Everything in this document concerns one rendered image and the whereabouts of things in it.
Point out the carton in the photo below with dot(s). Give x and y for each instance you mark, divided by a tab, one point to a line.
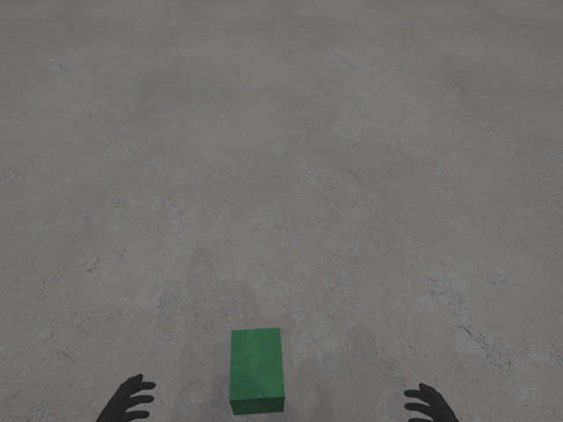
256	371

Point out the robot left hand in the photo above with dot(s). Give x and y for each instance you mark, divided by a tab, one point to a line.
121	401

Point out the robot right hand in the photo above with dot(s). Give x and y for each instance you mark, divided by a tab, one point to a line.
438	410

